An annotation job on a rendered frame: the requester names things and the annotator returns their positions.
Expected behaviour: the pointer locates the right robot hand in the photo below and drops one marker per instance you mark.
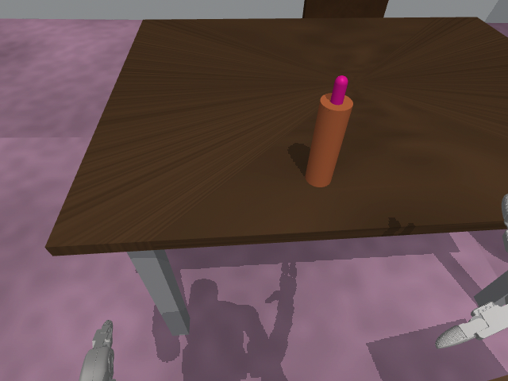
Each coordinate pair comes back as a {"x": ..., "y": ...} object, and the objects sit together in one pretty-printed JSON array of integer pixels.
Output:
[{"x": 487, "y": 319}]

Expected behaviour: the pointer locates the table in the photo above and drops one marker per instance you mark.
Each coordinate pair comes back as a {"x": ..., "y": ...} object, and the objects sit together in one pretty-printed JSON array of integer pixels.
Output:
[{"x": 206, "y": 137}]

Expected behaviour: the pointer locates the bottle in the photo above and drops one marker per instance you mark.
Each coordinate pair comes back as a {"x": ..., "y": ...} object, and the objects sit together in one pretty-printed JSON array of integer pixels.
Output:
[{"x": 332, "y": 119}]

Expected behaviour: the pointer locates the left robot hand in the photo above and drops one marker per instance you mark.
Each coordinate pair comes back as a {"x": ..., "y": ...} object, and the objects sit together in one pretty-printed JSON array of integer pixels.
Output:
[{"x": 98, "y": 363}]

